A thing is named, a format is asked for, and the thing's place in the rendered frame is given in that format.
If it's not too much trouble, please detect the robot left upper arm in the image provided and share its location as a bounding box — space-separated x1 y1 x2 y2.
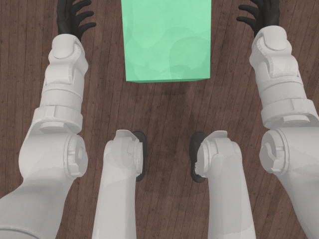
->
0 132 88 239

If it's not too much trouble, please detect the robot left forearm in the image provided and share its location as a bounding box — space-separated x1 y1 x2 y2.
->
18 34 88 177

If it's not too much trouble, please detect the left robot foot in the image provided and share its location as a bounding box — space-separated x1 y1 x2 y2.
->
132 131 147 182

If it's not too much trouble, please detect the robot right upper arm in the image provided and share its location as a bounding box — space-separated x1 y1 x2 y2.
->
259 127 319 239

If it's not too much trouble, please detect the robot right hand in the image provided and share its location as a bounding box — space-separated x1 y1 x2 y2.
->
236 0 280 38

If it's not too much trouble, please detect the right robot shin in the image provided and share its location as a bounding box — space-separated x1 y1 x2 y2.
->
195 130 242 178

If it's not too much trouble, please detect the robot left hand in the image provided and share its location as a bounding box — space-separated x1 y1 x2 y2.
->
56 0 96 42

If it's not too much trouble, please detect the robot right forearm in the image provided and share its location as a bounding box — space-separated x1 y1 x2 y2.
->
249 25 319 129

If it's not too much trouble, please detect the carton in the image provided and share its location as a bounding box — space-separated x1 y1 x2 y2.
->
121 0 211 83

